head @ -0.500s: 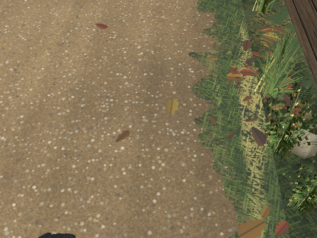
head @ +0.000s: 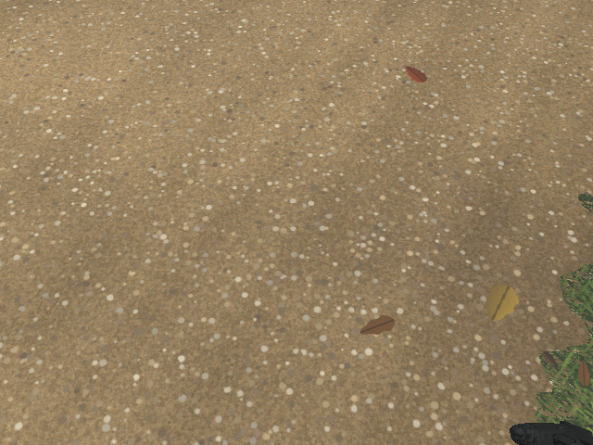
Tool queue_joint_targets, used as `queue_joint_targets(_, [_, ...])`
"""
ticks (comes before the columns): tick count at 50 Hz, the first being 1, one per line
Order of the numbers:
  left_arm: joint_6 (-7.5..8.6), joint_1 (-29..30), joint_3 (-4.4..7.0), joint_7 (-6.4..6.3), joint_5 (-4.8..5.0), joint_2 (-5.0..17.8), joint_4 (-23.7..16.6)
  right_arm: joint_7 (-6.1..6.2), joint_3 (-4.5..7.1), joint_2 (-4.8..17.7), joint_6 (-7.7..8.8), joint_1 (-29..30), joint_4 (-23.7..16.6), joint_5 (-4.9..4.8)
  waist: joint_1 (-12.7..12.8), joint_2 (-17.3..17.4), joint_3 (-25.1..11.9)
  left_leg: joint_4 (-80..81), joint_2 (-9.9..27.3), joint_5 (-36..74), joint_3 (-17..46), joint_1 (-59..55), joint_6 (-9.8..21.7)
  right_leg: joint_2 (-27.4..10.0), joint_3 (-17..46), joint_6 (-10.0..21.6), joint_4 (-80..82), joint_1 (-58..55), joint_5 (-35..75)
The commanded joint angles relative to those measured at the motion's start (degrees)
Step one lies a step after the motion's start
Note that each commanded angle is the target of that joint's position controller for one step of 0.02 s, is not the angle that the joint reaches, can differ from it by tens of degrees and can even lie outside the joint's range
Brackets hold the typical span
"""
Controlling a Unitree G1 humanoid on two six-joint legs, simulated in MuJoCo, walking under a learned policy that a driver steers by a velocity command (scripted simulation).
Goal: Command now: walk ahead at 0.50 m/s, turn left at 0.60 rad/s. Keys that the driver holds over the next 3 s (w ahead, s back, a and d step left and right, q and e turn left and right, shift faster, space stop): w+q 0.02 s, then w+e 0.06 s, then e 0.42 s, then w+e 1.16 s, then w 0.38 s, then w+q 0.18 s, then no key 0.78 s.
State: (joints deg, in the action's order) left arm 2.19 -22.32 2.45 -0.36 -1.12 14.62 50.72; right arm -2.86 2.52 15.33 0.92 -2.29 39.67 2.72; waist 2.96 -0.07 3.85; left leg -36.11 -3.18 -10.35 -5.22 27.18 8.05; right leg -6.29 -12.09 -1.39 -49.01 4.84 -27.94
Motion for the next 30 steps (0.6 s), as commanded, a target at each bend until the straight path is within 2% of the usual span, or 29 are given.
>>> queue_joint_targets(1, [1.60, 8.5, 1.69, 0.75, -0.24, 8.6, -10.7, 2.31, 5.04, 15.3, -0.74, -20.2, 2.0, -1.81, -10.0, 3.8, -15.0, 19.1, 21.6, -0.5, 39.9, -43.6, 13.7, 2.9, 13.1, 0.7, -32.2, 41.0, 1.8])
queue_joint_targets(2, [2.20, 7.0, 0.92, 0.85, 0.49, 6.9, -9.8, 2.74, 3.91, 11.1, -0.45, -17.1, 2.7, -2.11, -7.1, 1.8, -8.8, 19.5, 20.1, 7.2, 31.2, -34.8, 11.3, 0.4, 12.4, 1.3, -26.6, 38.4, 7.3])
queue_joint_targets(3, [2.05, 5.0, 0.76, 0.86, 0.32, 6.3, -8.0, 2.87, 2.85, 7.9, 0.16, -14.4, 2.9, -1.89, -4.2, -0.3, -5.9, 20.5, 16.8, 14.3, 25.2, -27.9, 8.3, -1.3, 12.4, 1.4, -21.0, 33.4, 8.9])
queue_joint_targets(4, [0.95, 2.5, 0.68, 0.96, -0.60, 5.7, -6.5, 2.88, 1.95, 5.7, 0.78, -11.9, 2.9, -2.21, -1.8, -0.7, -4.8, 22.0, 14.0, 18.0, 20.2, -23.3, 5.8, -2.1, 12.5, 1.3, -18.2, 28.7, 9.9])
queue_joint_targets(5, [-0.16, -0.4, 0.43, 1.11, -1.00, 5.1, -5.4, 2.71, 1.48, 5.2, 1.66, -11.5, 3.0, -2.16, -0.7, 2.3, -5.3, 22.4, 14.3, 27.3, 17.7, -19.8, 6.0, -1.9, 12.0, 0.9, -17.2, 24.2, 9.9])
queue_joint_targets(6, [-0.85, -1.2, 0.55, 1.25, -0.94, 5.1, -4.7, 2.48, 1.24, 4.8, 2.50, -12.3, 3.9, -2.20, -0.2, 1.7, -5.2, 22.2, 13.9, 36.5, 15.2, -19.0, 5.9, -1.3, 11.5, 0.6, -16.8, 22.9, 9.9])
queue_joint_targets(7, [-1.20, -1.3, 0.64, 1.43, -0.66, 4.6, -4.3, 2.36, 1.33, 5.5, 3.04, -13.0, 4.8, -2.34, 0.1, 1.8, -4.8, 22.4, 13.4, 41.5, 12.5, -18.1, 5.5, -0.5, 11.3, 0.4, -15.5, 22.6, 11.0])
queue_joint_targets(9, [-1.49, 0.5, 0.83, 1.62, -0.12, 4.4, -4.0, 2.47, 1.30, 6.1, 3.42, -14.1, 6.0, -1.84, -0.3, 2.0, -4.0, 22.7, 12.3, 45.9, 8.4, -18.7, 3.3, 0.7, 11.3, 0.7, -12.2, 24.0, 14.8])
queue_joint_targets(13, [-1.62, 6.2, 0.59, 1.60, 0.34, 3.3, -4.9, 3.30, 0.44, 5.0, 3.20, -14.0, 7.2, -1.79, -2.1, 4.4, -2.5, 23.0, 11.2, 45.1, 2.2, -21.0, -0.6, 3.2, 11.8, 1.5, -1.7, 25.3, 22.7])
queue_joint_targets(17, [-1.44, 10.6, 0.08, 1.65, -0.38, 2.6, -6.3, 4.74, 0.22, 5.0, 2.63, -15.7, 8.8, -2.06, -4.3, 4.6, -2.7, 19.7, 12.8, 47.3, 0.2, -26.9, -0.8, 4.8, 8.5, 2.7, 7.9, 24.5, 25.4])
queue_joint_targets(19, [-1.32, 9.6, 0.22, 1.70, -0.82, 3.1, -6.4, 5.39, 0.50, 5.8, 2.06, -16.0, 9.4, -2.07, -4.1, 4.9, -3.1, 15.4, 14.0, 51.4, 0.2, -29.5, -0.8, 6.3, 7.4, 4.0, 10.4, 23.1, 21.0])
queue_joint_targets(21, [-1.15, 5.7, 0.68, 1.50, -0.93, 4.0, -5.6, 5.92, 1.06, 7.0, 1.44, -15.0, 9.3, -2.13, -2.6, 5.4, -4.2, 7.8, 14.7, 57.5, 0.4, -30.6, -0.9, 8.6, 6.2, 6.1, 13.3, 19.5, 15.7])
queue_joint_targets(22, [-0.81, 2.2, 1.06, 1.27, -0.90, 4.6, -4.8, 6.02, 1.30, 7.5, 1.15, -14.2, 9.1, -2.07, -1.0, 4.8, -5.6, 1.3, 14.3, 56.3, 0.2, -30.1, -1.2, 9.6, 6.5, 7.4, 16.5, 16.0, 15.9])
queue_joint_targets(23, [-0.13, -2.8, 1.55, 0.99, -1.11, 5.5, -3.9, 5.95, 1.62, 8.2, 0.96, -12.4, 8.5, -2.30, 2.6, 2.6, -7.6, -9.6, 12.1, 47.8, -1.7, -26.4, -2.8, 8.3, 9.1, 9.3, 24.1, 8.9, 26.6])
queue_joint_targets(24, [0.30, -6.4, 3.13, 0.42, -1.15, 11.6, -4.2, 5.76, 1.24, 6.9, 1.29, -12.2, 6.0, -2.34, 3.8, -5.2, -12.1, -27.8, 5.8, 20.2, -3.9, -14.4, -5.2, -3.8, 24.6, 14.1, 23.4, -2.3, 56.3])
queue_joint_targets(25, [-0.66, -3.9, 4.39, 0.02, 0.64, 15.9, -4.5, 4.97, 0.45, 2.2, 0.71, -17.1, 4.4, -2.87, -1.5, -16.0, -18.3, -43.1, -5.9, -25.8, 1.8, 1.3, -7.6, -16.3, 44.0, 26.9, 23.6, -12.2, 81.0])
queue_joint_targets(26, [-1.33, -2.1, 4.51, 0.46, 2.79, 14.0, -5.4, 4.61, 0.08, 3.6, 0.01, -17.7, 5.9, -0.37, -0.9, -5.6, -19.2, -44.3, 0.1, -23.9, 9.6, 1.6, -7.4, -15.2, 41.5, 26.9, 26.1, -8.1, 61.5])
queue_joint_targets(27, [-2.04, 2.2, 3.71, 0.41, 1.99, 10.3, -6.4, 4.27, 0.50, 4.8, -0.14, -13.9, 5.4, -0.72, -1.3, -2.3, -11.0, -42.5, 1.9, -20.3, 9.7, 4.2, -7.5, -11.8, 38.6, 25.0, 29.7, -0.3, 38.9])
queue_joint_targets(28, [-2.93, 5.6, 2.65, 0.42, 1.14, 6.9, -6.9, 4.04, 0.88, 5.7, -0.04, -11.3, 4.8, -0.87, -2.7, 1.1, -5.0, -36.0, 4.0, -17.3, 9.2, 5.2, -7.6, -8.1, 36.3, 21.4, 34.2, 6.4, 19.8])
queue_joint_targets(29, [-3.21, 7.0, 2.36, 0.31, 1.01, 6.1, -7.1, 3.71, 0.96, 6.1, -0.37, -9.4, 3.8, -0.43, -3.2, -0.5, -2.3, -30.0, 5.2, -14.8, 8.9, 4.6, -7.9, -4.9, 34.7, 18.7, 37.2, 9.8, 8.4])
queue_joint_targets(30, [-3.16, 7.4, 2.48, 0.21, 0.68, 6.4, -7.1, 3.25, 0.65, 5.3, -0.91, -10.1, 4.1, 0.05, -3.5, -3.1, -2.0, -27.2, 4.9, -12.2, 7.6, 2.7, -8.6, -2.5, 33.4, 17.4, 38.7, 11.4, 4.8])
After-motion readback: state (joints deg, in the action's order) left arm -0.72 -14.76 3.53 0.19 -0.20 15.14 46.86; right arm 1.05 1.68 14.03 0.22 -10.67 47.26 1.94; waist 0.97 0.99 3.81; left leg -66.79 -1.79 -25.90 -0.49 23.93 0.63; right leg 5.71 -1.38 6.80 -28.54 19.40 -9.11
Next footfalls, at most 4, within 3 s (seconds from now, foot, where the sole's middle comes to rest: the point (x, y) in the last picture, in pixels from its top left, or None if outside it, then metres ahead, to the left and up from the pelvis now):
0.46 right None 0.33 -0.08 -0.75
0.96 left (273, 431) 0.46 0.10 -0.75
1.42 right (426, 371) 0.61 -0.24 -0.75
1.94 left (453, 255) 0.93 -0.34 -0.75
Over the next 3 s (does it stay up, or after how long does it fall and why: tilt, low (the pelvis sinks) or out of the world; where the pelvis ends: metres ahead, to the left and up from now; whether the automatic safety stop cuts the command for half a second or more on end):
stays up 0.95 -0.52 0.03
